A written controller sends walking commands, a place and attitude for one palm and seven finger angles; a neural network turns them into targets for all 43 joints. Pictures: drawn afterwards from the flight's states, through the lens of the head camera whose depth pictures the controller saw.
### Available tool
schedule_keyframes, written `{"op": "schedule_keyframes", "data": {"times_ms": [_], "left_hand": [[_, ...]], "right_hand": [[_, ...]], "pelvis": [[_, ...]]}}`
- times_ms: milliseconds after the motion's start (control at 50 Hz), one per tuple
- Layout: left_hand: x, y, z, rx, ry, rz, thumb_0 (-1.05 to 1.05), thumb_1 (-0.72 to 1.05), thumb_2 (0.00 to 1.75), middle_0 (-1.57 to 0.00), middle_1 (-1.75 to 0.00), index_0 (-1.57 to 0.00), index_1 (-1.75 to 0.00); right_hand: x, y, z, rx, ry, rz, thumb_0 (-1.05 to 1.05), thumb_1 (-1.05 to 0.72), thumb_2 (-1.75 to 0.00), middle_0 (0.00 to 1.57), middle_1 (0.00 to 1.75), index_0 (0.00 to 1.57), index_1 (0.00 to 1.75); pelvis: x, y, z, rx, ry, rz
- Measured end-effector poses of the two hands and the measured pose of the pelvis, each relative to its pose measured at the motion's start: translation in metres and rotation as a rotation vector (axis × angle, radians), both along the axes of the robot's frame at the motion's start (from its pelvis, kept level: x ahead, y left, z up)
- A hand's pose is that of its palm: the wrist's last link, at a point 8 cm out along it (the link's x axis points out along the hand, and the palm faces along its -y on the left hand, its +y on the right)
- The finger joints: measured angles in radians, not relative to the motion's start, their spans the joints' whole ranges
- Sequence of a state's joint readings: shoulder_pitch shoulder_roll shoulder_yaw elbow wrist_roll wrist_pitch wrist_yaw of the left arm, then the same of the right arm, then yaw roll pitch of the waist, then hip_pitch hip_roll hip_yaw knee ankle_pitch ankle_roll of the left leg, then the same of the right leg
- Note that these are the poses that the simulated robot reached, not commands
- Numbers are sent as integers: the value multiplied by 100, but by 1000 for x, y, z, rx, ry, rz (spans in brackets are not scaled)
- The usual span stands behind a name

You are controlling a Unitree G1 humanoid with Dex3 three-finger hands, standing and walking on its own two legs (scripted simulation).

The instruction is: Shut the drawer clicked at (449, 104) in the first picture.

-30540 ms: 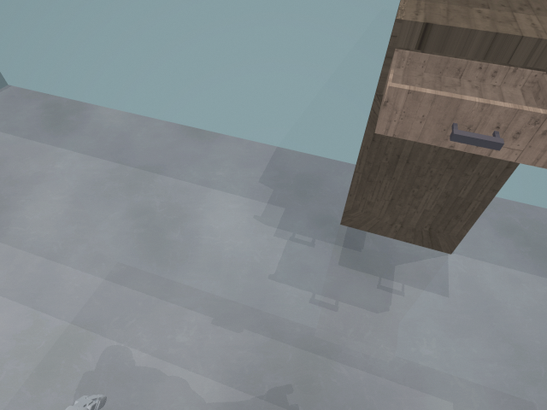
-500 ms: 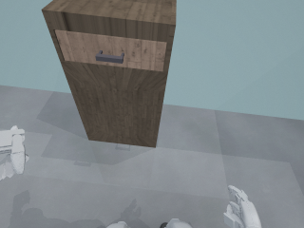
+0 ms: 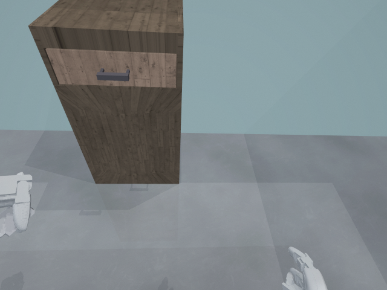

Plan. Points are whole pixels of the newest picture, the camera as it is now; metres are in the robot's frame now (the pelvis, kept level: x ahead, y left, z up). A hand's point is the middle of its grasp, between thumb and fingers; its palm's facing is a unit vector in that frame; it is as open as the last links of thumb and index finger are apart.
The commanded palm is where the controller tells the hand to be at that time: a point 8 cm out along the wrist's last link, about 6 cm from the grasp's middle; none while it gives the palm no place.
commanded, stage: stop stepping back and stand still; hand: left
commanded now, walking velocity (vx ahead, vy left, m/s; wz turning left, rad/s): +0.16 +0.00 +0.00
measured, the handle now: (114, 73) +0.84 +0.30 +0.01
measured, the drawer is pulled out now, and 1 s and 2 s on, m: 0.00 0.00 0.00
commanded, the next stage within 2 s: let the arm hang, fingers relaxed in 0.80 s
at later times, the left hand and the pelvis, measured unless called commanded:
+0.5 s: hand out of the picture +0.10 +0.24 +0.19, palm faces +0.42 -0.80 -0.43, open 3.2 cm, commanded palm +0.05 +0.28 +0.19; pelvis -0.07 +0.00 +0.01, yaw +1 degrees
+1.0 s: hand (20, 289) +0.13 +0.28 +0.04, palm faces +0.27 -0.85 -0.45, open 3.1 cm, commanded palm none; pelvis -0.07 +0.02 -0.01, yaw +4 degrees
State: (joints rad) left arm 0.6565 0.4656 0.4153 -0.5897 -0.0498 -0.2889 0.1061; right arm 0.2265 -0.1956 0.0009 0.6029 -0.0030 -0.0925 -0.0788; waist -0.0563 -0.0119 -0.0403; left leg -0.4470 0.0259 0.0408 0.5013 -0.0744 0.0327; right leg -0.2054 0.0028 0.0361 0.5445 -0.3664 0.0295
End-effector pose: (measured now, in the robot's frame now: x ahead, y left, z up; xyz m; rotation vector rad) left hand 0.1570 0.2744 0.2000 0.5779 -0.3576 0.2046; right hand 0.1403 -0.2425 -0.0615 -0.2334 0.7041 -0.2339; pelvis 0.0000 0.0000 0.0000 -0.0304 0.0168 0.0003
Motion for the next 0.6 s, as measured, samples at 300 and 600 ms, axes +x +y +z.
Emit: {"op": "schedule_keyframes", "data": {"times_ms": [300,600], "left_hand": [[-61,23,-26,-174,-41,205,1,88,89,-141,-160,-141,-159],[-102,25,-6,-109,-13,242,1,88,89,-140,-160,-141,-159]], "right_hand": [[-57,1,-11,-37,6,12,1,-90,-90,20,30,20,30],[-71,25,-10,17,28,108,1,-90,-90,20,30,21,30]], "pelvis": [[-49,7,-6,-4,-78,17],[-71,10,6,40,-14,36]]}}
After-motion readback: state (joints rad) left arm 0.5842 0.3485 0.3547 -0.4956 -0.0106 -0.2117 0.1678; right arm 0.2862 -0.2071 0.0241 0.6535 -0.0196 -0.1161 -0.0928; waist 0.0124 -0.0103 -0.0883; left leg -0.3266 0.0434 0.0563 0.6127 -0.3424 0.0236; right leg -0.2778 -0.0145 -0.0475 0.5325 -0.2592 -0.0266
